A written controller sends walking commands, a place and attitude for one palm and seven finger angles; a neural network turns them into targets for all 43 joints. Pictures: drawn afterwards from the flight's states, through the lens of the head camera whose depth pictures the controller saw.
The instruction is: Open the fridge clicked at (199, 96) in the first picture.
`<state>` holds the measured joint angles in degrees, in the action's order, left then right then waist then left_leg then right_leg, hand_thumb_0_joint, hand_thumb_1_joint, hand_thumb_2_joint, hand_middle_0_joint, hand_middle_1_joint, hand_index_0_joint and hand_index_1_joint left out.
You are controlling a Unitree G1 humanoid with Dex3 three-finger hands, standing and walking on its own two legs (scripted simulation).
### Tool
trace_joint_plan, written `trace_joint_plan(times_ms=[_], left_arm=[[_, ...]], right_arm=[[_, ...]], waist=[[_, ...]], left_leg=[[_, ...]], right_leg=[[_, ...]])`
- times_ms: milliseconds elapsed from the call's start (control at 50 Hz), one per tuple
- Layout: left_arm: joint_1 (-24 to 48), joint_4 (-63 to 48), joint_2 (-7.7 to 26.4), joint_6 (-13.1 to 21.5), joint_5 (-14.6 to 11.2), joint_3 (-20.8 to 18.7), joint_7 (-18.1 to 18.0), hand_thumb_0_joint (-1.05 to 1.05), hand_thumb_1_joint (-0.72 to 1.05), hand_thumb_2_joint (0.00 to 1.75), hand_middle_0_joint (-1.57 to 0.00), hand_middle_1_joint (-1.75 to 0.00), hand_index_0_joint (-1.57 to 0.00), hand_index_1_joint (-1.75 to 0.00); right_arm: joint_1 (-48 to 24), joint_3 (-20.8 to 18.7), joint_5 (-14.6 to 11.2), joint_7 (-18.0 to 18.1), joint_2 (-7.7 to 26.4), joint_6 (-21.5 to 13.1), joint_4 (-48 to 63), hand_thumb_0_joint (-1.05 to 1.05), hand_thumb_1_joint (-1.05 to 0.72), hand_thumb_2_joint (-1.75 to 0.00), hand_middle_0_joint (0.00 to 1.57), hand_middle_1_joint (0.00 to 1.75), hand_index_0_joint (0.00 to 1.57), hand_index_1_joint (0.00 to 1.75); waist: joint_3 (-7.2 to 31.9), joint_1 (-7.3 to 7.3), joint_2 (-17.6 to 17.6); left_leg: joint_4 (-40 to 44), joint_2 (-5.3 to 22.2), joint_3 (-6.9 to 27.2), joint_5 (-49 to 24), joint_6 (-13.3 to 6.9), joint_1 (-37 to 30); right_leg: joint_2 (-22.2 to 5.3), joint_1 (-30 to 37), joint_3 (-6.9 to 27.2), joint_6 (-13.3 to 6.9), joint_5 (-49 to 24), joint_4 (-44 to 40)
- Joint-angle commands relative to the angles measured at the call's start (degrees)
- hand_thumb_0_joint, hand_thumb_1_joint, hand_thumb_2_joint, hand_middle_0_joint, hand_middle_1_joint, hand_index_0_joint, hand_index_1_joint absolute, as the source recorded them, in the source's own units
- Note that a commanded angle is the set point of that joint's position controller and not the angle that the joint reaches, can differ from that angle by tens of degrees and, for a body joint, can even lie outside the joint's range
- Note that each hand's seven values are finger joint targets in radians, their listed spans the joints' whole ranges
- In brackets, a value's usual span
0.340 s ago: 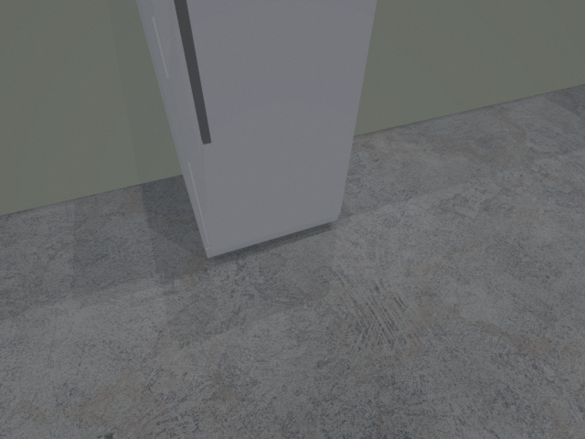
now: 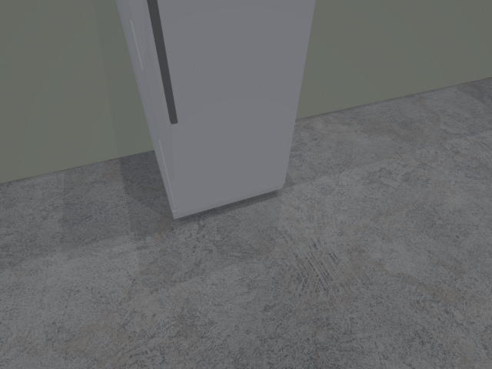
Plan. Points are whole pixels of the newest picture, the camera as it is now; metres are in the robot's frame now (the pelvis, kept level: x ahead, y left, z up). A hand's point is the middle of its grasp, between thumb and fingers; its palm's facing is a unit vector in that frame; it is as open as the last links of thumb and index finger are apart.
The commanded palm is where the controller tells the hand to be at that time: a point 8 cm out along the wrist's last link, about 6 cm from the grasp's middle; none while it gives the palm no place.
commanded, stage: stand and wait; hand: left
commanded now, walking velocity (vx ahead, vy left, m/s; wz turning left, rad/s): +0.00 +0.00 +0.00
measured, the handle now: (160, 54) +0.92 +0.32 +0.10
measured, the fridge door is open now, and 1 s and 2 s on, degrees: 0 0 0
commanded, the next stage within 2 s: look at it before walking up in 0.48 s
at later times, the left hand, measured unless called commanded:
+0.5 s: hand out of the picture +0.06 +0.24 -0.15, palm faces -0.03 -0.94 -0.34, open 7.4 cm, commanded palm none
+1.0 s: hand out of the picture +0.08 +0.24 -0.15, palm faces -0.02 -0.94 -0.34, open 7.4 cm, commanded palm none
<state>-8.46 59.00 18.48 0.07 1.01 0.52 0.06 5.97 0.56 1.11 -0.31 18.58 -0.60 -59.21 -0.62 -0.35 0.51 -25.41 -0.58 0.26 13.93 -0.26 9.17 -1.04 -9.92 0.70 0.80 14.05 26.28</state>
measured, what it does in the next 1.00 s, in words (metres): stands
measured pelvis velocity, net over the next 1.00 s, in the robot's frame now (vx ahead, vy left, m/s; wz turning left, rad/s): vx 0.00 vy -0.01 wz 0.00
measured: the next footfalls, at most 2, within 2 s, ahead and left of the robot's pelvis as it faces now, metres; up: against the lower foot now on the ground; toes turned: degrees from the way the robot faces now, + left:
right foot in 1.62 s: +0.13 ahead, -0.15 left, +0.00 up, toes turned -16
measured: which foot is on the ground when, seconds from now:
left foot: down 0.00-1.00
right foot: down 0.00-1.00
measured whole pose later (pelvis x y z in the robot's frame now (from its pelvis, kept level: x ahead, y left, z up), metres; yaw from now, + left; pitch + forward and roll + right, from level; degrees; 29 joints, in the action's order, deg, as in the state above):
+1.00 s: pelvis +0.00 -0.01 +0.00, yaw +0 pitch -2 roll +0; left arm -7.5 62.0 19.5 0.5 0.9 0.1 0.1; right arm 6.2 0.6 0.8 -0.3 19.6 -0.6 -63.2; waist -2.0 -0.1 0.2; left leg -21.3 0.4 0.8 11.8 0.9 7.9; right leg -0.1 -8.7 0.1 -0.2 12.1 22.5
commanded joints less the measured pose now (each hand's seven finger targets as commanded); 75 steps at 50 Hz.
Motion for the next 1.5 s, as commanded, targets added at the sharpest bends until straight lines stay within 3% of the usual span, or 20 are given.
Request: trace_joint_plan(times_ms=[0, 420, 1160, 1180, 1240, 1300, 1360, 1380, 1400, 1420, 1440, 1460, 1480], left_arm=[[3.13, -3.58, 12.53, 1.33, -0.31, -2.67, -0.81, 0.0, 0.9, 0.9, -0.2, -0.3, -0.2, -0.3], [3.07, -0.68, 12.94, 1.29, -0.43, -2.42, -0.69, 0.0, 0.9, 0.9, -0.2, -0.3, -0.2, -0.3], [3.38, -0.61, 13.27, 1.62, -0.43, -2.6, -0.78, 0.0, 0.9, 0.9, -0.2, -0.3, -0.2, -0.3], [3.46, -0.61, 13.29, 1.6, -0.43, -2.59, -0.78, 0.0, 0.9, 0.9, -0.2, -0.3, -0.2, -0.3], [-1.21, 0.74, 6.56, -0.04, -0.24, -1.55, -0.71, 0.0, 0.9, 0.9, -0.2, -0.3, -0.2, -0.3], [-2.39, -1.18, 7.18, -1.23, 0.17, -2.57, 0.25, 0.0, 0.9, 0.9, -0.2, -0.3, -0.2, -0.3], [-3.78, -4.07, 6.31, -1.14, 0.28, -3.54, 1.01, 0.0, 0.9, 0.9, -0.2, -0.3, -0.2, -0.3], [-3.39, -5.22, 5.08, -0.83, 0.27, -3.7, 1.29, 0.0, 0.9, 0.9, -0.2, -0.3, -0.2, -0.3], [-2.43, -6.43, 3.32, -0.41, 0.2, -3.7, 1.56, 0.0, 0.9, 0.9, -0.2, -0.3, -0.2, -0.3], [0.25, -7.92, 2.41, -0.07, 0.11, -3.83, 1.72, 0.0, 0.9, 0.9, -0.2, -0.3, -0.2, -0.3], [2.42, -9.12, 2.38, 0.26, 0.14, -3.97, 1.95, 0.0, 0.9, 0.9, -0.2, -0.3, -0.2, -0.3], [3.52, -9.68, 1.15, 0.56, 0.15, -4.15, 2.25, 0.0, 0.9, 0.9, -0.2, -0.3, -0.2, -0.3], [2.64, -9.56, -0.01, 0.65, 0.09, -4.18, 2.51, 0.0, 0.9, 0.9, -0.2, -0.3, -0.2, -0.3]], right_arm=[[-2.82, -2.97, -0.37, 1.03, 11.69, -1.31, 3.18, 0.0, -0.9, -0.9, 0.2, 0.3, 0.2, 0.3], [-1.06, -2.56, -0.56, 0.88, 12.45, -1.18, -0.6, 0.0, -0.9, -0.9, 0.2, 0.3, 0.2, 0.3], [-2.58, -2.33, -0.71, 1.16, 12.7, -1.32, -0.48, 0.0, -0.9, -0.9, 0.2, 0.3, 0.2, 0.3], [-2.63, -2.35, -0.69, 1.15, 12.61, -1.3, -0.53, 0.0, -0.9, -0.9, 0.2, 0.3, 0.2, 0.3], [1.88, -1.0, -0.14, 1.02, 5.61, -0.11, -1.76, 0.0, -0.9, -0.9, 0.2, 0.3, 0.2, 0.3], [3.75, -1.81, 0.27, 0.98, 6.18, 0.45, -0.44, 0.0, -0.9, -0.9, 0.2, 0.3, 0.2, 0.3], [6.66, -3.18, 0.25, 1.14, 7.49, -0.03, 1.42, 0.0, -0.9, -0.9, 0.2, 0.3, 0.2, 0.3], [8.52, -3.67, 0.23, 1.31, 8.36, -0.43, 1.61, 0.0, -0.9, -0.9, 0.2, 0.3, 0.2, 0.3], [10.81, -4.3, 0.17, 1.55, 9.63, -0.95, 1.7, 0.0, -0.9, -0.9, 0.2, 0.3, 0.2, 0.3], [12.61, -4.84, 0.05, 1.67, 9.69, -1.61, 1.58, 0.0, -0.9, -0.9, 0.2, 0.3, 0.2, 0.3], [14.17, -4.98, 0.01, 1.75, 8.9, -2.08, 1.5, 0.0, -0.9, -0.9, 0.2, 0.3, 0.2, 0.3], [14.67, -4.97, 0.24, 1.8, 7.85, -2.36, 1.33, 0.0, -0.9, -0.9, 0.2, 0.3, 0.2, 0.3], [13.58, -4.94, 0.47, 1.84, 7.19, -2.49, 1.45, 0.0, -0.9, -0.9, 0.2, 0.3, 0.2, 0.3]], waist=[[2.0, 0.32, -0.15], [0.4, 0.26, -0.17], [3.09, 0.11, -1.04], [2.79, 0.09, -0.95], [2.33, 0.07, 0.4], [-4.9, 0.23, 1.35], [-6.17, 1.04, -2.22], [-6.31, 1.95, -6.32], [-6.21, 2.92, -11.09], [-6.43, 3.84, -12.93], [-5.64, 4.52, -10.79], [-6.13, 4.29, -8.91], [-5.75, 3.14, -8.5]], left_leg=[[5.03, 6.19, 5.49, -7.45, -2.0, 0.58], [7.43, 6.67, 6.23, -4.26, -1.55, 1.19], [7.3, 7.3, 5.6, -13.28, -1.2, -2.84], [7.44, 7.27, 5.69, -13.0, -1.21, -2.65], [4.7, 6.79, 2.61, -2.25, -0.01, -2.65], [3.93, 6.44, 1.72, 13.14, -0.44, 3.12], [5.14, 9.53, 5.05, 19.96, -2.6, 1.1], [7.95, 12.75, 8.81, 21.43, -4.4, -1.43], [11.81, 17.91, 14.65, 20.1, -7.31, -4.73], [13.93, 22.48, 17.1, 12.3, -10.59, -8.83], [12.94, 24.35, 16.97, 4.01, -12.26, -12.25], [11.29, 24.28, 13.35, -4.3, -12.07, -12.33], [9.96, 23.26, 9.04, -8.71, -10.8, -10.92]], right_leg=[[-5.63, 0.08, 5.23, -2.77, -6.58, -5.6], [-5.57, -0.28, 6.05, -2.73, -2.07, -7.91], [-6.16, 3.5, 4.81, -2.6, -13.11, -7.74], [-6.11, 3.48, 4.86, -2.58, -12.76, -7.92], [-5.07, 0.84, 6.58, -2.24, -1.48, -7.77], [-3.72, -5.93, 10.17, -3.67, 14.54, -8.15], [-0.64, -13.15, 9.28, -4.13, 17.97, -1.56], [1.66, -16.85, 6.34, -3.57, 16.01, 4.65], [4.1, -20.92, 1.35, -2.53, 12.29, 13.8], [2.09, -26.39, -0.99, -1.62, 14.96, 21.82], [-0.48, -29.67, -0.15, -1.27, 16.98, 24.93], [-2.36, -29.51, -0.44, -1.09, 17.05, 25.04], [-3.26, -26.6, -1.38, -1.06, 16.31, 23.25]])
